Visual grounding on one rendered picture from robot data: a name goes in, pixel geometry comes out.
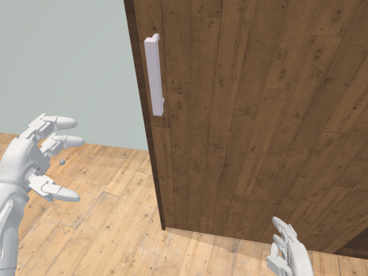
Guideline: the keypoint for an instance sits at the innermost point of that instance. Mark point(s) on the right robot hand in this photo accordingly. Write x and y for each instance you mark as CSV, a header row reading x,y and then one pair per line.
x,y
295,260

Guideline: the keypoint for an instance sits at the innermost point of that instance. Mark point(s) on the handle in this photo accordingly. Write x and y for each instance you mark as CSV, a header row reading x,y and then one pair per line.
x,y
153,67

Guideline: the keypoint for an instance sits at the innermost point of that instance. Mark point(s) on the left robot hand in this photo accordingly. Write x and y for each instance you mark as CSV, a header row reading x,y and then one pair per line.
x,y
22,154

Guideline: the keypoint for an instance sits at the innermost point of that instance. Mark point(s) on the wardrobe door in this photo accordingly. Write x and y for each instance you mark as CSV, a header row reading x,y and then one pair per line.
x,y
360,242
265,114

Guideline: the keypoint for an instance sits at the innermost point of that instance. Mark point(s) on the left robot forearm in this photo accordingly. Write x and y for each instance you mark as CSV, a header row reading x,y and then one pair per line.
x,y
13,199

